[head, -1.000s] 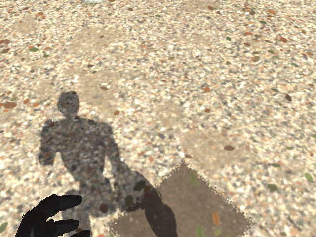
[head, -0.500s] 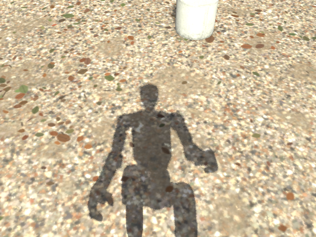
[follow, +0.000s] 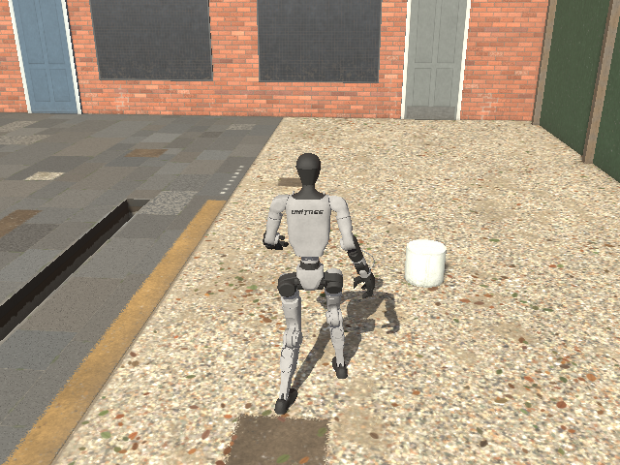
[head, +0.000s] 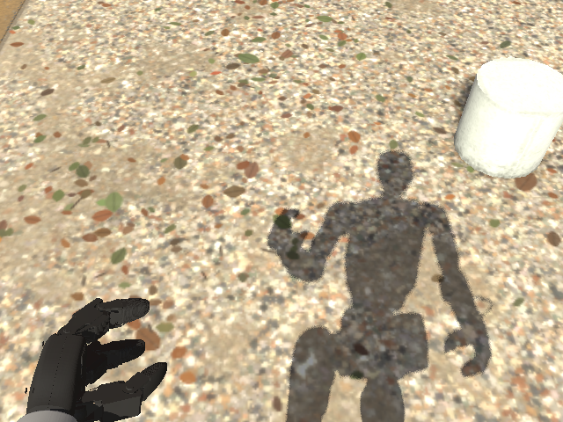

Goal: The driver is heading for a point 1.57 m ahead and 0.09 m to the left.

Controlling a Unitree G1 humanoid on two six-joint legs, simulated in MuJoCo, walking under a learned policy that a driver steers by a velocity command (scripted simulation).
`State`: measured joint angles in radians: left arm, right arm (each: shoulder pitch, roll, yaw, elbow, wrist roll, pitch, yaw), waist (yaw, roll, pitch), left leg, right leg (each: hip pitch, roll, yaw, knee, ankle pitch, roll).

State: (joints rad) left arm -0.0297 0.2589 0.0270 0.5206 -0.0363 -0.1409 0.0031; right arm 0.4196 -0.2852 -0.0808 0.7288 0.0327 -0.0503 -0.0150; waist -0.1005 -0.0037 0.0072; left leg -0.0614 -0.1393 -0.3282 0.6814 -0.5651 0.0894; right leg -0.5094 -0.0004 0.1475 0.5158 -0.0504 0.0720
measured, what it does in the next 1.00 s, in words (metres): walks ahead: left foot, then right foot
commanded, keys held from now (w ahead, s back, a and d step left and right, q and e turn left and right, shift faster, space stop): w+q+shift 0.18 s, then w+shift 0.36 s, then w+e+shift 0.46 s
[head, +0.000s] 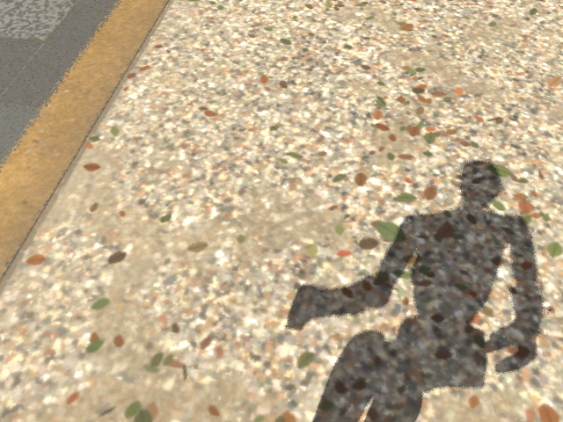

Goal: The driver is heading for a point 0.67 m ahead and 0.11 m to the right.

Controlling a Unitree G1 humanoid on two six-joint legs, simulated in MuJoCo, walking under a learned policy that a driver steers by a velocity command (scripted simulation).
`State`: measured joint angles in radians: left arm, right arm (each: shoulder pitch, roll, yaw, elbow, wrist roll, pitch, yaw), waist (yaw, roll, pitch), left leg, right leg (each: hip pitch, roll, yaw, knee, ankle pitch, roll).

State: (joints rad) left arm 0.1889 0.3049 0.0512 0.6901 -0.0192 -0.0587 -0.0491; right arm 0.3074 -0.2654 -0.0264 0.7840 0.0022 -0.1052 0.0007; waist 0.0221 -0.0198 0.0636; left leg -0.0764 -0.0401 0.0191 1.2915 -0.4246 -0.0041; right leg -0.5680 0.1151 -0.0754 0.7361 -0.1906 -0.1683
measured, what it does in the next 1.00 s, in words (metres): walks ahead, turning right: left foot, then right foot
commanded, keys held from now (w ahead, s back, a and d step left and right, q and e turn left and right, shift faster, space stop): w+e+shift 0.52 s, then shift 0.48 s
